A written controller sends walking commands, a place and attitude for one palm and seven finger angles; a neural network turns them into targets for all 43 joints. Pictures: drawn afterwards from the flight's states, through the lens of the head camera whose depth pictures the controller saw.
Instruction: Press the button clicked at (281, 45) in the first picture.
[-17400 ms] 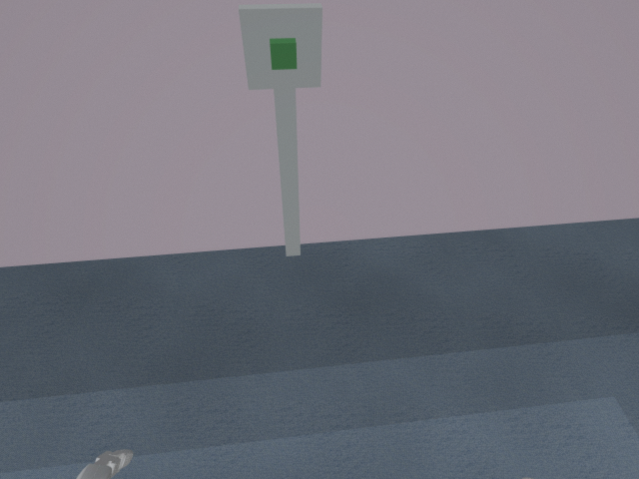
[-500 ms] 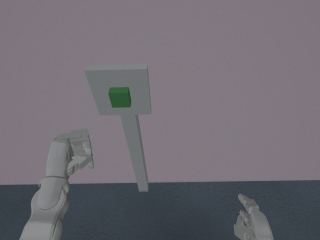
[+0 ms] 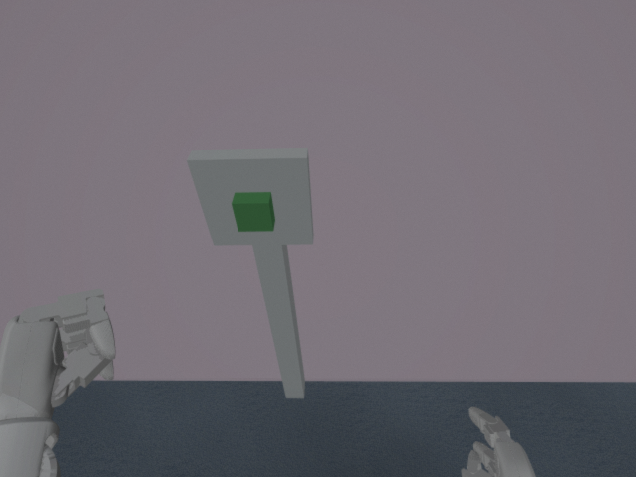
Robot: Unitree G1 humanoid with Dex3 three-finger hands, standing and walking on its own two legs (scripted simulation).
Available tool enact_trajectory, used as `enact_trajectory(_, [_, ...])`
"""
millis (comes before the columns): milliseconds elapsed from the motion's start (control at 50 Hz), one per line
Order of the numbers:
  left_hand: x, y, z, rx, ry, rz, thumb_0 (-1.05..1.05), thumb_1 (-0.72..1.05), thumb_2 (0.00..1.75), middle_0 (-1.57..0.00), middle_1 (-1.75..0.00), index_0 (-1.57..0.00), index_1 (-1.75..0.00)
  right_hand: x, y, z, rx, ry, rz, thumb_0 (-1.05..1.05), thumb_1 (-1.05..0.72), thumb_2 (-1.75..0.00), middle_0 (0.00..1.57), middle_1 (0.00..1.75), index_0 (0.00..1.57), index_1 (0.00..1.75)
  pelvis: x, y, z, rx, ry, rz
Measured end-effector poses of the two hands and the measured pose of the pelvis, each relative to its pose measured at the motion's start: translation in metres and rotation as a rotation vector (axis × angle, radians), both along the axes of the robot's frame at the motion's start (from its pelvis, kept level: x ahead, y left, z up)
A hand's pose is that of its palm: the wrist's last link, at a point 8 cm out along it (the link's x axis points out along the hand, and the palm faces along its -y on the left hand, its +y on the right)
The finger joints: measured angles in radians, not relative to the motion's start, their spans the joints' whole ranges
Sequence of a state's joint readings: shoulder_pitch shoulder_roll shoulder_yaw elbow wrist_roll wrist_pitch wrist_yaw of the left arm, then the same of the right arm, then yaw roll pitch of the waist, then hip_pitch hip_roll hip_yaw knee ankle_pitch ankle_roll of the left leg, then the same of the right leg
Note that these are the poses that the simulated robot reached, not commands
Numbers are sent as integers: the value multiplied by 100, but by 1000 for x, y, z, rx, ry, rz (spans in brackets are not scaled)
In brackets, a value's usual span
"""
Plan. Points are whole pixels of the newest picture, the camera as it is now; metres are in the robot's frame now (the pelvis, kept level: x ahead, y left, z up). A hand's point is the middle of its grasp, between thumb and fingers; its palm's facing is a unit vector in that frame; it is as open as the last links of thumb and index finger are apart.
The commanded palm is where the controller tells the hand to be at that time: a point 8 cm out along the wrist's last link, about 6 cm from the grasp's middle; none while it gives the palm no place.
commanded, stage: draw the hand back to the body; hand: left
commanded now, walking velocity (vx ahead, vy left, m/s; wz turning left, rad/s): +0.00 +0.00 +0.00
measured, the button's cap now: (254, 210) +0.51 +0.18 +0.06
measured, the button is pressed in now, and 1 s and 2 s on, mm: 0 0 0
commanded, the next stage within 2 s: step back with the hand held close in 0.34 s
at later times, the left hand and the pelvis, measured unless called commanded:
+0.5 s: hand (85, 360) +0.16 +0.24 +0.17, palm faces +0.43 -0.81 -0.40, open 3.1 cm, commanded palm +0.12 +0.28 +0.17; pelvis -0.01 +0.00 +0.00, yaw +0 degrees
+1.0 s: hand (48, 404) +0.13 +0.25 +0.16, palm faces +0.38 -0.78 -0.50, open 3.1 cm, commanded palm +0.07 +0.29 +0.17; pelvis -0.07 +0.01 -0.01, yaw -2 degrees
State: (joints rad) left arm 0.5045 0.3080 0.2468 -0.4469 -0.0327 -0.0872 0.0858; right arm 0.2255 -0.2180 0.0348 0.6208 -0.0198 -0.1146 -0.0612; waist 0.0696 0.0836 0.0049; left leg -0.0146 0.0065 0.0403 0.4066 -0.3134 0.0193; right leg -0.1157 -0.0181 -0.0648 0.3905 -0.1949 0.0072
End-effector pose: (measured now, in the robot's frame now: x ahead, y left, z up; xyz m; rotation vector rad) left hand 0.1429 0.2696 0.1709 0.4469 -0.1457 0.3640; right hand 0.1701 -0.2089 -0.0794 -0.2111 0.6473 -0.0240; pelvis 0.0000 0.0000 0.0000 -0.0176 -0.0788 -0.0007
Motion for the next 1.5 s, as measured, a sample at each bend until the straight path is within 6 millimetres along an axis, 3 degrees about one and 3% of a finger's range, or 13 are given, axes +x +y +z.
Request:
enact_trajectory(200, [-22,10,8,28,-35,62,1,89,89,-131,-150,-131,-150,2,-2,5,-17,-34,5,2,-90,-90,20,30,20,30,-6,0,-1,-2,-13,2])
enact_trajectory(340, [-20,5,3,9,-30,43,1,89,89,-131,-150,-131,-150,-3,-2,7,-19,-43,2,2,-90,-90,20,30,20,30,-10,-1,-1,1,-15,-1])
enact_trajectory(520, [-19,8,12,44,-66,38,1,89,89,-131,-150,-131,-150,-12,-5,4,-13,-24,-11,2,-90,-90,20,30,20,30,-13,-3,-1,-2,-5,-4])
enact_trajectory(600, [-9,15,10,72,-52,34,1,89,89,-131,-150,-131,-150,-21,-11,3,-27,23,-43,2,-90,-90,20,30,20,30,-20,-2,0,-3,44,-13])
enact_trajectory(720, [-3,4,-1,93,30,-71,1,89,89,-131,-150,-131,-150,-40,-26,-1,-58,76,-119,2,-90,-90,20,30,20,30,-28,7,-2,11,87,-23])
enact_trajectory(900, [-34,18,14,179,-31,-74,1,89,89,-131,-150,-131,-150,-61,-25,0,-61,67,-178,2,-90,-90,20,30,20,30,-47,13,-9,26,81,-25])
enact_trajectory(1100, [-74,15,-4,113,-83,-17,1,89,89,-131,-150,-131,-150,-85,-14,0,-54,4,-122,1,-90,-90,20,30,20,30,-83,10,-18,27,63,-23])
enact_trajectory(1220, [-88,14,-2,106,-149,-63,1,89,89,-131,-150,-131,-150,-116,-16,-2,-104,44,-122,1,-90,-90,20,30,20,30,-104,14,-21,15,70,-22])
enact_trajectory(1340, [-102,26,10,178,-179,-49,1,88,89,-131,-150,-131,-150,-148,-14,-4,-110,74,-161,2,-90,-90,20,30,20,30,-113,16,-18,-23,76,19])
enact_trajectory(1400, [-112,31,15,212,-193,-27,1,88,89,-131,-150,-131,-150,-154,-12,-7,-95,85,-151,2,-90,-90,20,30,20,30,-115,13,-18,-16,114,9])
enact_trajectory(1500, [-114,22,-1,138,-129,-72,1,89,89,-131,-150,-131,-150,-159,-12,-10,-94,109,-118,2,-90,-90,20,30,20,30,-141,13,-15,-13,121,-7])
